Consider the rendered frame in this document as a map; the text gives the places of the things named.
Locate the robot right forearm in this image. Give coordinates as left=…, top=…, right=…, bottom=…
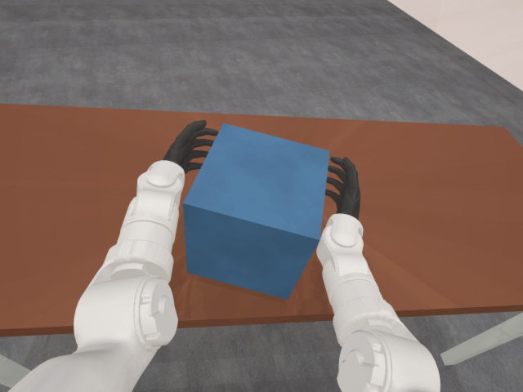
left=316, top=214, right=420, bottom=347

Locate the robot left forearm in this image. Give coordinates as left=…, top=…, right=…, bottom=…
left=74, top=160, right=185, bottom=344

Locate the robot left upper arm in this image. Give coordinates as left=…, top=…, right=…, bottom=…
left=7, top=274, right=178, bottom=392

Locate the robot right hand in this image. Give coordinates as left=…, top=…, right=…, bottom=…
left=325, top=157, right=360, bottom=220

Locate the carton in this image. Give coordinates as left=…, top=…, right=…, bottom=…
left=183, top=123, right=330, bottom=300

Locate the robot right upper arm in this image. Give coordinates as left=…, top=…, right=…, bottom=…
left=337, top=328, right=440, bottom=392

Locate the robot left hand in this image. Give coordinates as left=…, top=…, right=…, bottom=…
left=163, top=120, right=218, bottom=174

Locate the table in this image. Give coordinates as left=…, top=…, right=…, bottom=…
left=0, top=104, right=523, bottom=388

